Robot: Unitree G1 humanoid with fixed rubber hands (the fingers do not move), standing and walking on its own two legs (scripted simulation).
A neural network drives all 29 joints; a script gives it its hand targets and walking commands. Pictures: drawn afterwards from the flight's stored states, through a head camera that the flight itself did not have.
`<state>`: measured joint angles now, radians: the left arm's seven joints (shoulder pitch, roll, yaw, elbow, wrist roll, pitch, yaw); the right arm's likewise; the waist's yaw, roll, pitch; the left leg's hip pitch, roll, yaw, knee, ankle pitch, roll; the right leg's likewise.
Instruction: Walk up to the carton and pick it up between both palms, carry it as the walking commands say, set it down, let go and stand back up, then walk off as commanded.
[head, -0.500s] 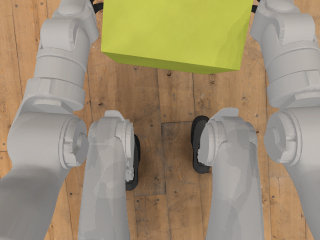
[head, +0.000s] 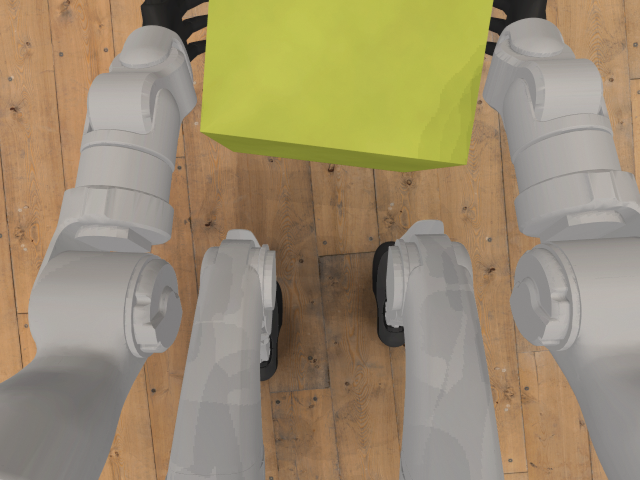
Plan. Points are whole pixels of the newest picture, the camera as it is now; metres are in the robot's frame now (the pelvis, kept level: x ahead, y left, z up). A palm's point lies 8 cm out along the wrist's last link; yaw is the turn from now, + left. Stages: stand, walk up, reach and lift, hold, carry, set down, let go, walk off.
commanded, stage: reach and lift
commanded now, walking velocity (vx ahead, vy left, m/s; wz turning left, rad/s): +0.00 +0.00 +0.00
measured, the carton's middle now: (339, 47) +0.56 -0.01 -0.13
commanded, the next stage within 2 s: none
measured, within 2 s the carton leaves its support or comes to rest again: neither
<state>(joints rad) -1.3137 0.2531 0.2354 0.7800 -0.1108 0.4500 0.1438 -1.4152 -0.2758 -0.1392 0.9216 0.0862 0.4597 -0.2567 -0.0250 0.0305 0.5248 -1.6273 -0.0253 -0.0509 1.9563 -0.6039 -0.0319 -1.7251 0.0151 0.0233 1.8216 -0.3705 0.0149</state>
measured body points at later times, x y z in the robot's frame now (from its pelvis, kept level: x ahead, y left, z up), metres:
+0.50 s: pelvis +0.00 +0.00 +0.06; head +0.27 -0.01 +0.40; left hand +0.53 +0.15 +0.00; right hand +0.53 -0.18 +0.00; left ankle +0.13 +0.13 -0.44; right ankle +0.20 -0.13 -0.44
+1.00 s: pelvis +0.00 +0.00 +0.11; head +0.24 -0.01 +0.48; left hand +0.51 +0.16 +0.07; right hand +0.51 -0.17 +0.07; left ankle +0.13 +0.13 -0.44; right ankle +0.20 -0.12 -0.44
